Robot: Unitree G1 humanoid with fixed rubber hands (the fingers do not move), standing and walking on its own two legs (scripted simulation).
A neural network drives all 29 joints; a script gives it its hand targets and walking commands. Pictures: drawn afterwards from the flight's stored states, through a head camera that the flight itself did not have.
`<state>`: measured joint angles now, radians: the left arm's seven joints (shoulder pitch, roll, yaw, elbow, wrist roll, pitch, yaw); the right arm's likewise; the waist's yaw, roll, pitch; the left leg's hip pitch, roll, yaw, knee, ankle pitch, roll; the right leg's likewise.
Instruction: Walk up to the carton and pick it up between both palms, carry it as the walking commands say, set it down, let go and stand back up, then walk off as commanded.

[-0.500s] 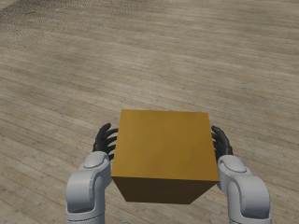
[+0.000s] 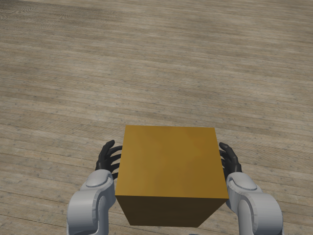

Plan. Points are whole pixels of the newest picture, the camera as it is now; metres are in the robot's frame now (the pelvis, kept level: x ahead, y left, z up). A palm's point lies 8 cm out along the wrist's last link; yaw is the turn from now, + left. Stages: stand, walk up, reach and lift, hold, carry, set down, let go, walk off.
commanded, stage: carry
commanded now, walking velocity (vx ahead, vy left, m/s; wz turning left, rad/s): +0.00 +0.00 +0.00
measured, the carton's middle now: (166, 183) +0.25 +0.02 +0.02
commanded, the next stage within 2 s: none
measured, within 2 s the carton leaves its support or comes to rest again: neither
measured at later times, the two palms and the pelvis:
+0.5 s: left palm (142, 180) +0.22 +0.07 +0.09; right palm (285, 213) +0.17 -0.20 +0.10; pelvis -0.06 -0.03 +0.00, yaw -12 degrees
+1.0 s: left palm (240, 126) +0.42 -0.20 +0.05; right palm out of the picture +0.28 -0.44 +0.07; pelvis +0.12 -0.21 -0.03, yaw -30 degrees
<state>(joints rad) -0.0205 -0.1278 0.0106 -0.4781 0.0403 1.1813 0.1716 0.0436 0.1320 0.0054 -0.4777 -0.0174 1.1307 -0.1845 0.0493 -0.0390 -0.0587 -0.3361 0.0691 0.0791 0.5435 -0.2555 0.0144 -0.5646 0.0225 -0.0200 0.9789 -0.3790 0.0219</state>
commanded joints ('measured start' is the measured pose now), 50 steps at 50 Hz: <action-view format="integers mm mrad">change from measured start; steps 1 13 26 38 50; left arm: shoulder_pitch -515 -470 -539 -464 -386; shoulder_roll -960 -994 -939 -927 -849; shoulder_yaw -693 -570 -627 -630 -648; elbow -130 -43 -54 -103 -84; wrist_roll -341 -249 -329 -278 -257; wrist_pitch -52 -58 -29 -51 -60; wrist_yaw -139 -136 -121 -94 -92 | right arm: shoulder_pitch -445 -672 -483 -499 -470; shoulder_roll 853 933 861 842 801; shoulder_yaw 525 647 506 560 538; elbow -177 -184 -91 -217 -184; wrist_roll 252 339 279 323 285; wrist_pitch -37 10 -9 -14 -24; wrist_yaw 151 173 128 134 130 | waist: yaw -56 -43 -71 -72 8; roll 267 -164 169 217 77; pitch -187 -198 -178 -115 -336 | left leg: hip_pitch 72 -82 412 571 151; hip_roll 205 5 414 370 194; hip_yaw -105 59 -401 23 233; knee -219 28 -484 -463 620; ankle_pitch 107 -216 -429 -80 568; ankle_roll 75 -63 112 34 -125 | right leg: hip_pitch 100 327 -231 -265 705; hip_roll -18 -179 -130 -159 -16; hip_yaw -48 212 28 -94 159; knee -170 -730 -31 -196 -578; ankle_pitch -54 -384 72 265 -67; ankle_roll -1 -124 -46 -36 -254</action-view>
